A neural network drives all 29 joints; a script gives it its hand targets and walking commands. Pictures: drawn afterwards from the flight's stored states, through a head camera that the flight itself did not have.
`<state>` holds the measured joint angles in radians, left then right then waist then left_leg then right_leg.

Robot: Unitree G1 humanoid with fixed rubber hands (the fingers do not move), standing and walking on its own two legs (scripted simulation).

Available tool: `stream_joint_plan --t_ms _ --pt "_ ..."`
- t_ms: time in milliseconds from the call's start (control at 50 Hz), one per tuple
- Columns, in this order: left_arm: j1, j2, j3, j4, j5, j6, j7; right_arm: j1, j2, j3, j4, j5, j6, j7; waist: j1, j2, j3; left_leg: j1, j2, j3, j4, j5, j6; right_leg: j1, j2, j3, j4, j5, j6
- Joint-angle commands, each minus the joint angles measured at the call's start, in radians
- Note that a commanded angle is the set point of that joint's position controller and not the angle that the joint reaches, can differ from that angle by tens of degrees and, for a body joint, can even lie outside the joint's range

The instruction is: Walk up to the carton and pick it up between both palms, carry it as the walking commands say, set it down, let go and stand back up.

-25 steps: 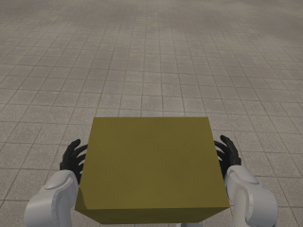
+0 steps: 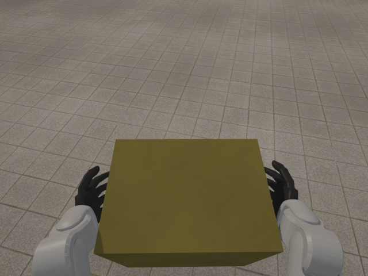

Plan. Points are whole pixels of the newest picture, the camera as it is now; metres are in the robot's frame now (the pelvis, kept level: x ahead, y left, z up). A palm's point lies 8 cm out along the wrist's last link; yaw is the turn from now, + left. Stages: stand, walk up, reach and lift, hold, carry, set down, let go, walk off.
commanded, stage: carry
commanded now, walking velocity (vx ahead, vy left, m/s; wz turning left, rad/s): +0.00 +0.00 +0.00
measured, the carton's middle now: (186, 209) +0.25 +0.00 +0.03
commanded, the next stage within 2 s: none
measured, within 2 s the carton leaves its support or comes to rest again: neither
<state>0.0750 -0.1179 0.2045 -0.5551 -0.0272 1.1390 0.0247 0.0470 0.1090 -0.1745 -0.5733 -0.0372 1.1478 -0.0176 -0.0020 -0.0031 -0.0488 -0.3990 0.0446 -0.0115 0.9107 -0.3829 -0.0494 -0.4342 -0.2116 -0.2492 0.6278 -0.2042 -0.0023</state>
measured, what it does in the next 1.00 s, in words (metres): walks backwards: left foot, then right foot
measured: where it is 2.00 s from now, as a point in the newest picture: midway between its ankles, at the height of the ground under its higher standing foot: outside the picture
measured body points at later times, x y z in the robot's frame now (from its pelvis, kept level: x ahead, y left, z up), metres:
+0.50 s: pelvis -0.09 +0.04 +0.00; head -0.09 +0.03 +0.45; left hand +0.13 +0.24 +0.08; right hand +0.17 -0.12 +0.08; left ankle -0.10 +0.17 -0.71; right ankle -0.06 -0.06 -0.73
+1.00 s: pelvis -0.14 +0.05 +0.01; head -0.16 +0.05 +0.46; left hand +0.07 +0.26 +0.09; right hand +0.12 -0.10 +0.10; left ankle -0.11 +0.18 -0.72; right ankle -0.07 -0.06 -0.73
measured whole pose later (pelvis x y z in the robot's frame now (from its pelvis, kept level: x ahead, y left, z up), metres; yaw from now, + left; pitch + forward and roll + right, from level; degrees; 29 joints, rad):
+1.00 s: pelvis -0.14 +0.05 +0.01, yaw +6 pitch +3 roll +0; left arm 0.07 -0.10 0.21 -0.56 -0.03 1.18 0.03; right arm 0.05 0.12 -0.16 -0.55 -0.04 1.16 -0.03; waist 0.00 -0.01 -0.12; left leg -0.38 -0.02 -0.04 0.55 -0.22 0.00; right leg -0.41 -0.08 -0.15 0.54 -0.18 -0.01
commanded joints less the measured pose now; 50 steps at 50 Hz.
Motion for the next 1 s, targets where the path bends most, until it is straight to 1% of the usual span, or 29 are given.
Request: stream_joint_plan --t_ms 0,20,40,60,80,120,140,160,220,260,300,320,340,360,380,400,420,480,540,580,620,640,660,780,800,840,880,940,980 --pt "-0.437 -0.608 -0.807 -0.225 -0.231 0.034 -0.066 -0.412 0.654 0.788 -0.117 0.303 0.031 0.041 -0.013 -0.108 -0.211 0.094 -0.017 0.132 -0.358 -0.024 0.032 0.030 -0.154 0.117 -0.130 -0.301 -0.017" --pt "-0.443 -0.614 -0.816 -0.215 -0.237 0.039 -0.067 -0.416 0.661 0.788 -0.117 0.301 0.031 0.043 -0.016 -0.011 -0.184 0.100 0.017 0.025 -0.448 -0.021 0.043 -0.022 -0.102 0.074 -0.019 -0.300 0.019" --pt "-0.476 -0.585 -0.816 -0.225 -0.231 0.041 -0.064 -0.390 0.646 0.770 -0.086 0.292 0.033 0.050 -0.017 0.195 -0.104 0.078 0.177 -0.301 -0.594 -0.083 0.095 -0.189 -0.019 0.034 0.202 -0.361 0.069" --pt "-0.423 -0.593 -0.807 -0.167 -0.222 0.051 -0.068 -0.357 0.612 0.743 -0.079 0.267 0.035 0.045 -0.019 0.390 -0.082 0.000 0.323 -0.535 -0.669 0.077 0.160 -0.272 0.078 0.116 0.438 -0.365 0.102" --pt "-0.504 -0.648 -0.845 -0.201 -0.245 0.044 -0.074 -0.364 0.676 0.747 -0.073 0.272 0.031 0.053 -0.026 0.347 -0.083 -0.032 0.282 -0.445 -0.648 0.211 0.192 -0.260 0.087 0.211 0.540 -0.355 0.077" --pt "-0.499 -0.696 -0.852 -0.144 -0.256 0.035 -0.082 -0.398 0.684 0.751 -0.079 0.282 0.021 0.064 -0.007 0.240 -0.128 -0.012 0.180 -0.232 -0.532 0.419 0.140 -0.226 0.099 0.228 0.597 -0.246 0.062" --pt "-0.502 -0.716 -0.849 -0.138 -0.264 0.025 -0.092 -0.410 0.701 0.765 -0.080 0.288 0.010 0.072 -0.006 0.191 -0.189 0.049 0.168 -0.191 -0.486 0.519 0.141 -0.202 0.104 0.227 0.575 -0.234 0.045" --pt "-0.535 -0.720 -0.872 -0.203 -0.282 0.012 -0.092 -0.396 0.718 0.771 -0.099 0.294 0.002 0.077 -0.014 0.210 -0.248 0.141 0.158 -0.157 -0.449 0.594 0.135 -0.179 0.118 0.197 0.496 -0.250 0.047" --pt "-0.551 -0.696 -0.870 -0.217 -0.277 0.005 -0.082 -0.391 0.716 0.773 -0.100 0.289 -0.011 0.069 -0.034 0.222 -0.317 0.322 0.161 -0.203 -0.398 0.973 0.163 -0.143 0.186 0.140 0.250 -0.327 0.059" --pt "-0.448 -0.708 -0.848 -0.170 -0.272 0.005 -0.080 -0.344 0.720 0.781 -0.113 0.283 -0.017 0.059 -0.026 0.225 -0.369 0.319 0.176 -0.216 -0.388 0.937 0.184 -0.021 0.205 0.142 0.047 -0.290 0.043" --pt "-0.454 -0.702 -0.849 -0.202 -0.266 -0.008 -0.079 -0.360 0.717 0.789 -0.134 0.286 -0.027 0.061 -0.004 0.229 -0.428 0.249 0.135 -0.170 -0.371 0.733 0.154 0.176 0.202 0.114 -0.160 -0.103 0.032" --pt "-0.472 -0.719 -0.845 -0.218 -0.268 -0.010 -0.081 -0.389 0.733 0.795 -0.159 0.292 -0.030 0.060 -0.004 0.168 -0.411 0.128 0.103 -0.144 -0.374 0.603 0.136 0.288 0.166 0.128 -0.174 -0.023 0.037" --pt "-0.475 -0.723 -0.837 -0.240 -0.274 -0.016 -0.088 -0.416 0.759 0.809 -0.186 0.301 -0.035 0.060 0.001 0.041 -0.428 0.049 0.072 -0.113 -0.337 0.440 0.118 0.397 0.091 0.194 -0.223 0.049 0.037" --pt "-0.423 -0.671 -0.817 -0.240 -0.262 -0.019 -0.086 -0.371 0.738 0.804 -0.162 0.291 -0.031 0.052 -0.001 -0.124 -0.423 -0.057 0.019 -0.056 -0.247 0.216 0.081 0.458 -0.058 0.353 -0.214 0.355 0.009" --pt "-0.413 -0.689 -0.814 -0.217 -0.259 -0.015 -0.096 -0.422 0.722 0.820 -0.208 0.308 -0.027 0.055 0.000 -0.159 -0.409 -0.054 -0.031 0.018 -0.194 0.010 0.056 0.361 -0.137 0.373 -0.220 0.328 -0.064" --pt "-0.440 -0.698 -0.821 -0.216 -0.258 -0.011 -0.103 -0.463 0.736 0.834 -0.207 0.315 -0.024 0.058 0.008 -0.160 -0.368 -0.048 -0.031 0.032 -0.082 -0.060 0.057 0.271 -0.152 0.377 -0.257 0.239 -0.113" --pt "-0.423 -0.666 -0.810 -0.205 -0.243 -0.009 -0.100 -0.431 0.719 0.827 -0.174 0.310 -0.021 0.059 0.008 -0.153 -0.360 -0.061 -0.025 0.037 -0.079 -0.055 0.060 0.258 -0.141 0.362 -0.273 0.120 -0.122" --pt "-0.422 -0.648 -0.778 -0.151 -0.213 0.006 -0.092 -0.450 0.704 0.829 -0.126 0.313 -0.003 0.062 -0.001 -0.159 -0.285 -0.031 -0.020 0.053 -0.242 0.023 0.052 0.197 -0.084 0.312 -0.269 0.051 -0.098" --pt "-0.431 -0.633 -0.792 -0.152 -0.223 0.020 -0.083 -0.400 0.691 0.796 -0.096 0.297 0.008 0.053 -0.007 -0.062 -0.275 0.061 -0.015 0.023 -0.484 0.181 0.061 0.208 -0.006 0.232 -0.196 -0.034 -0.062" --pt "-0.410 -0.626 -0.786 -0.136 -0.222 0.021 -0.084 -0.399 0.693 0.797 -0.078 0.292 0.009 0.052 -0.002 0.020 -0.292 0.094 0.062 -0.082 -0.463 0.363 0.072 0.193 0.065 0.178 -0.131 -0.011 0.000" --pt "-0.459 -0.647 -0.806 -0.159 -0.237 0.025 -0.084 -0.420 0.698 0.789 -0.095 0.296 0.009 0.058 0.001 0.105 -0.314 0.074 0.059 -0.086 -0.483 0.336 0.081 0.195 0.079 0.180 -0.109 -0.050 -0.004" --pt "-0.434 -0.620 -0.798 -0.150 -0.226 0.025 -0.084 -0.393 0.676 0.784 -0.079 0.287 0.009 0.057 -0.002 0.040 -0.288 0.045 0.070 -0.106 -0.476 0.311 0.090 0.197 0.086 0.178 -0.120 -0.049 -0.005" --pt "-0.471 -0.630 -0.804 -0.158 -0.230 0.028 -0.079 -0.410 0.689 0.777 -0.072 0.288 0.012 0.057 -0.001 0.082 -0.282 0.016 0.060 -0.105 -0.498 0.239 0.081 0.200 0.080 0.188 -0.120 -0.092 -0.007" --pt "-0.458 -0.637 -0.791 -0.119 -0.231 0.039 -0.084 -0.409 0.690 0.778 -0.091 0.282 0.016 0.055 -0.002 0.032 -0.235 -0.058 0.030 -0.090 -0.523 0.036 0.080 0.184 0.077 0.194 -0.190 -0.221 -0.002" --pt "-0.494 -0.618 -0.813 -0.172 -0.244 0.036 -0.083 -0.367 0.678 0.761 -0.056 0.269 0.021 0.056 -0.002 0.075 -0.207 -0.073 0.021 -0.091 -0.537 0.002 0.079 0.149 0.064 0.218 -0.209 -0.256 -0.003" --pt "-0.478 -0.653 -0.791 -0.138 -0.238 0.036 -0.084 -0.431 0.715 0.786 -0.102 0.291 0.018 0.056 -0.002 0.013 -0.244 -0.047 0.020 -0.084 -0.527 0.047 0.074 0.180 0.067 0.198 -0.210 -0.239 0.000" --pt "-0.443 -0.649 -0.775 -0.102 -0.228 0.039 -0.087 -0.444 0.696 0.792 -0.111 0.292 0.016 0.053 -0.002 -0.006 -0.274 -0.026 0.005 -0.050 -0.471 0.115 0.063 0.184 0.037 0.249 -0.262 -0.242 -0.011" --pt "-0.460 -0.637 -0.774 -0.136 -0.230 0.037 -0.085 -0.446 0.701 0.794 -0.108 0.294 0.019 0.051 -0.006 -0.034 -0.267 0.017 0.016 -0.058 -0.462 0.172 0.072 0.188 0.027 0.237 -0.265 -0.184 -0.014" --pt "-0.467 -0.641 -0.794 -0.151 -0.236 0.034 -0.080 -0.407 0.697 0.779 -0.081 0.287 0.014 0.052 -0.004 0.077 -0.322 0.055 0.034 -0.065 -0.475 0.231 0.070 0.217 0.050 0.210 -0.193 -0.066 -0.015"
